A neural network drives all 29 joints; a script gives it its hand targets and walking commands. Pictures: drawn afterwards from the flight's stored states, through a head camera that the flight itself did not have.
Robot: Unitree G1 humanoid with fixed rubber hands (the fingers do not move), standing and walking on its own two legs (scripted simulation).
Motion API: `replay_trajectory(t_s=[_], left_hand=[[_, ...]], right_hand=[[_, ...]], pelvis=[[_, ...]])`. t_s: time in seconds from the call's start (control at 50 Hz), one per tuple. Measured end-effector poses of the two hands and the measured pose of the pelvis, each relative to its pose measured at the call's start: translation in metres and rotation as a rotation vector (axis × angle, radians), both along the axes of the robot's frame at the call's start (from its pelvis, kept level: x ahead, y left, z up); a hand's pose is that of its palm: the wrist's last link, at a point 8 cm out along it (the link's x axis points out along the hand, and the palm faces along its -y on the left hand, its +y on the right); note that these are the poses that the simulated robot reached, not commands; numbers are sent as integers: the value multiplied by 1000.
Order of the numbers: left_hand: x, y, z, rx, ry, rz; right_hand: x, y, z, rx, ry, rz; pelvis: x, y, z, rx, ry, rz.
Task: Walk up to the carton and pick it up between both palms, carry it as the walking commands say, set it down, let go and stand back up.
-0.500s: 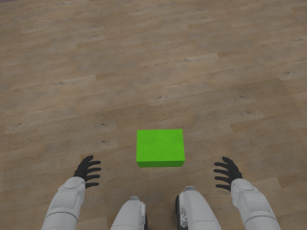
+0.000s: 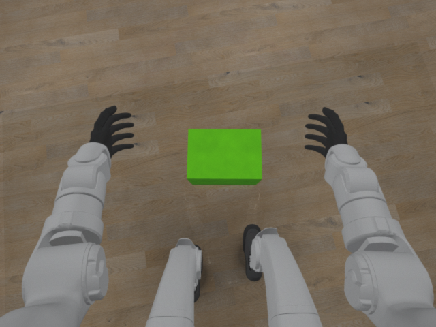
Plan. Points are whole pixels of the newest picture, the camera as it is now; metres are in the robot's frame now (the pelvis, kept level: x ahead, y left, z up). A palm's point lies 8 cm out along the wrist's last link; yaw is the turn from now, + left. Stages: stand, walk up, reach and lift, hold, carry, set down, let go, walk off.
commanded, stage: reach and lift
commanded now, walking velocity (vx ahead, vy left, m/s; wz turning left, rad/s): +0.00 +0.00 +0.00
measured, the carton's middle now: (224, 158) +0.50 -0.01 -0.58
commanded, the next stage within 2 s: none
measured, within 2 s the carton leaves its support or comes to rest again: neither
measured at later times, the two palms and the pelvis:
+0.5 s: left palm (111, 104) +0.52 +0.23 -0.11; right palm (328, 104) +0.50 -0.22 -0.12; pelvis +0.02 +0.02 -0.01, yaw +1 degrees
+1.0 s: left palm (135, 129) +0.51 +0.22 -0.26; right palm (308, 125) +0.51 -0.22 -0.26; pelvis -0.02 +0.01 -0.14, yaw +2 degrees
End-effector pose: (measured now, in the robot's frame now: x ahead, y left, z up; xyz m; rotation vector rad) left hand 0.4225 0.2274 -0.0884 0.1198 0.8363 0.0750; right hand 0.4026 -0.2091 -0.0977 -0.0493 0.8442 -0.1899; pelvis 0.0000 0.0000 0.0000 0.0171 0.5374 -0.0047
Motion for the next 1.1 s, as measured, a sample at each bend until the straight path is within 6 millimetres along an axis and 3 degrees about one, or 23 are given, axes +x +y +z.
replay_trajectory(t_s=[0.18,0.34,0.56,0.68,0.92,1.1], left_hand=[[54,0,-9,-18,-108,9],[82,2,-17,-26,-162,19],[97,-3,-33,-36,-186,27],[96,-4,-62,-38,-176,38],[92,-6,-147,-18,-177,53],[91,-4,-198,-11,-173,57]], right_hand=[[52,-4,-10,5,-105,-4],[87,-3,-14,3,-166,8],[97,-11,-28,2,-180,0],[98,-12,-57,21,-168,-6],[103,-13,-139,12,-178,-11],[103,-13,-194,4,-170,-6]], pelvis=[[9,3,-8,6,116,-5],[16,10,-10,8,193,0],[15,20,-17,-2,275,14],[8,21,-42,0,306,14],[-13,13,-119,7,323,20],[-26,8,-168,14,304,25]])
